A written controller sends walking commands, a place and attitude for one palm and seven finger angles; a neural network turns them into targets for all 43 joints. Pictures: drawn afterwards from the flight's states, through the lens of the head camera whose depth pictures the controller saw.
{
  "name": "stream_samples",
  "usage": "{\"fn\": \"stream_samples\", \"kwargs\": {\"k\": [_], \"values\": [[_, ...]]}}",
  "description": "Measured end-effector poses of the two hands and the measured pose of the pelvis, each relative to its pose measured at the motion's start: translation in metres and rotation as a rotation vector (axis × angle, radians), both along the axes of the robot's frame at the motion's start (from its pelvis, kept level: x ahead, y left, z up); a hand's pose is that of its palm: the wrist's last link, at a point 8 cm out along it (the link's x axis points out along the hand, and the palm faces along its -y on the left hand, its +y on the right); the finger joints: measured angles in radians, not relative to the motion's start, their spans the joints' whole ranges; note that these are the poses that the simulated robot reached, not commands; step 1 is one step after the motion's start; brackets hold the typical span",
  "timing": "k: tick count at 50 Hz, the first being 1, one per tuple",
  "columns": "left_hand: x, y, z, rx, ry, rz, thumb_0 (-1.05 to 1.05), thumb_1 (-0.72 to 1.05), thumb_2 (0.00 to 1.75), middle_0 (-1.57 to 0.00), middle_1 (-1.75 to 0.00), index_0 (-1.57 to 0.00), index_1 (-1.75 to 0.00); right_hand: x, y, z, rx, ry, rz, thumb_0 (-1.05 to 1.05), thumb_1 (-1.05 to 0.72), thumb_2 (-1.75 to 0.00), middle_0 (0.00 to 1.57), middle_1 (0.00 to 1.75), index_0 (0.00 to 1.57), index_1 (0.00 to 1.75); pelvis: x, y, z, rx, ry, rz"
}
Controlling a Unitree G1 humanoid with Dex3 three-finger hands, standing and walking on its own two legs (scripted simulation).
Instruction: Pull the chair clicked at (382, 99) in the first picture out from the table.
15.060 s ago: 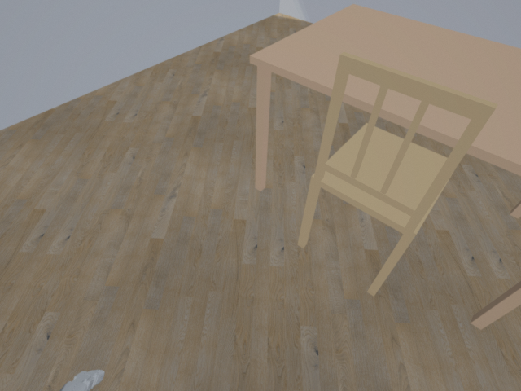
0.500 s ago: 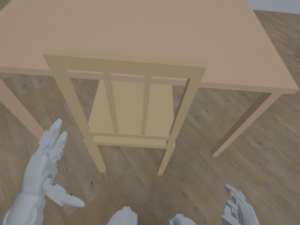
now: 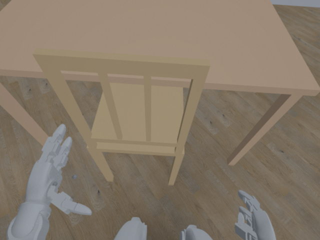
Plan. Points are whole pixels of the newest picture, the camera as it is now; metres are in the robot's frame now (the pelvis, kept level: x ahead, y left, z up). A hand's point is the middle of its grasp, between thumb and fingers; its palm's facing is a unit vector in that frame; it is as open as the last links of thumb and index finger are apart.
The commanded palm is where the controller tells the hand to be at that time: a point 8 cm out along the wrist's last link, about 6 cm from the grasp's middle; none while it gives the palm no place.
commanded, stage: aim the fingers beside a spindle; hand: left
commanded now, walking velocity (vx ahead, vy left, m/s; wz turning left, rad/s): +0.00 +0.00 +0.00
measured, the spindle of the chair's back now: (112, 111) +0.46 +0.17 +0.00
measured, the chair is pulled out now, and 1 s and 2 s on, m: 0.00 0.00 0.00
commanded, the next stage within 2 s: none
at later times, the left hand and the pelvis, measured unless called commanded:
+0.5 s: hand (95, 167) +0.28 +0.17 +0.02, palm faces -0.01 -1.00 -0.05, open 16.9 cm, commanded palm +0.26 +0.23 +0.02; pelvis +0.01 -0.02 -0.01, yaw -1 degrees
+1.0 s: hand (108, 164) +0.30 +0.15 -0.01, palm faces -0.04 -1.00 -0.02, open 16.9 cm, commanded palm +0.28 +0.21 +0.00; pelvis +0.00 -0.01 -0.03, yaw -1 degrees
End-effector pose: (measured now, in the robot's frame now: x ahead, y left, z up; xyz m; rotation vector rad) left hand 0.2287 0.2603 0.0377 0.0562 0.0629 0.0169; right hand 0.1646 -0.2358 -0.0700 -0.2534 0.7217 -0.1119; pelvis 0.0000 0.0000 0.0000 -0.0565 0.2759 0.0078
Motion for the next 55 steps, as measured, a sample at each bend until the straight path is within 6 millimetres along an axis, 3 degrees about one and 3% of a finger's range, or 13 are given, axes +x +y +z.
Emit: {"fn": "stream_samples", "kwargs": {"k": [4,11,21,28,36,42,51,55], "values": [[0.010,-0.013,-0.007,-0.014,0.017,-0.033,-0.01,-0.50,0.30,-0.06,-0.08,-0.06,-0.08,-0.002,-0.009,-0.004,-0.010,0.012,-0.012,0.02,-0.90,-0.90,0.20,0.30,0.21,0.30,0.001,-0.005,-0.002,0.003,0.008,-0.002],[0.025,-0.020,0.000,0.001,-0.024,-0.024,-0.01,-0.50,0.30,-0.07,-0.08,-0.06,-0.09,-0.007,-0.021,-0.008,-0.006,0.042,-0.046,0.02,-0.90,-0.90,0.20,0.30,0.21,0.30,0.007,-0.012,-0.002,0.014,0.018,-0.014],[0.026,-0.029,-0.016,-0.008,0.026,-0.024,-0.01,-0.50,0.30,-0.06,-0.08,-0.06,-0.08,-0.007,-0.030,-0.017,-0.002,0.068,-0.056,0.02,-0.90,-0.90,0.20,0.30,0.21,0.30,0.011,-0.016,-0.006,0.020,0.036,-0.018],[0.034,-0.036,-0.016,-0.007,-0.032,-0.027,-0.01,-0.50,0.30,-0.06,-0.08,-0.06,-0.08,-0.005,-0.029,-0.024,0.002,0.074,-0.045,0.02,-0.90,-0.90,0.20,0.30,0.21,0.30,0.009,-0.017,-0.011,0.021,0.048,-0.018],[0.039,-0.038,-0.029,-0.024,0.005,-0.033,-0.01,-0.50,0.30,-0.06,-0.08,-0.06,-0.08,-0.006,-0.024,-0.028,0.011,0.077,-0.044,0.02,-0.90,-0.90,0.20,0.30,0.21,0.30,0.005,-0.015,-0.015,0.020,0.057,-0.021],[0.043,-0.046,-0.026,-0.028,-0.042,-0.045,-0.01,-0.50,0.30,-0.06,-0.08,-0.06,-0.08,-0.010,-0.020,-0.031,0.008,0.084,-0.036,0.01,-0.90,-0.90,0.20,0.30,0.21,0.30,0.002,-0.011,-0.018,0.016,0.061,-0.020],[0.053,-0.056,-0.047,-0.039,-0.007,-0.054,-0.01,-0.50,0.30,-0.06,-0.08,-0.06,-0.08,-0.019,-0.015,-0.042,0.006,0.122,-0.036,0.01,-0.90,-0.90,0.20,0.30,0.21,0.30,-0.005,-0.006,-0.026,0.014,0.079,-0.025],[0.058,-0.058,-0.044,-0.034,-0.039,-0.045,-0.01,-0.50,0.30,-0.06,-0.08,-0.06,-0.08,-0.023,-0.012,-0.046,0.007,0.142,-0.039,0.01,-0.90,-0.90,0.20,0.30,0.21,0.30,-0.006,-0.003,-0.029,0.012,0.085,-0.026]]}}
